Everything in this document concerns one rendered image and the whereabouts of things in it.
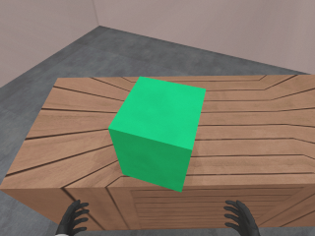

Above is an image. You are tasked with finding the left robot hand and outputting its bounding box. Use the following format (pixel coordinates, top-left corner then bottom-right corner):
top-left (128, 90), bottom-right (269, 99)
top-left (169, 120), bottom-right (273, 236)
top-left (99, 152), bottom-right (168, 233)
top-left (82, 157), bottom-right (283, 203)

top-left (55, 200), bottom-right (90, 236)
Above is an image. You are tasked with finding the right robot hand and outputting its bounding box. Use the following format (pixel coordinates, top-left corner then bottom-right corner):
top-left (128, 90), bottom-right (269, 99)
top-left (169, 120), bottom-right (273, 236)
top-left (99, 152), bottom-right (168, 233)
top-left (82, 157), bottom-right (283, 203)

top-left (223, 200), bottom-right (261, 236)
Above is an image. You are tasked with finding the pedestal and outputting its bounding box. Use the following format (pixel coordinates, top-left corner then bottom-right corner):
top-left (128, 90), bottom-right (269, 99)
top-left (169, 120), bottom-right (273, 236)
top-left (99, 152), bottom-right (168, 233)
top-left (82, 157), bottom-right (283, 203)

top-left (0, 75), bottom-right (315, 231)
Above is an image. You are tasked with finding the carton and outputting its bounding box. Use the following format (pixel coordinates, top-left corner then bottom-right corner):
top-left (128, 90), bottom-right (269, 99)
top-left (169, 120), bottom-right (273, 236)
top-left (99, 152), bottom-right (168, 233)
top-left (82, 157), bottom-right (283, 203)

top-left (108, 76), bottom-right (206, 193)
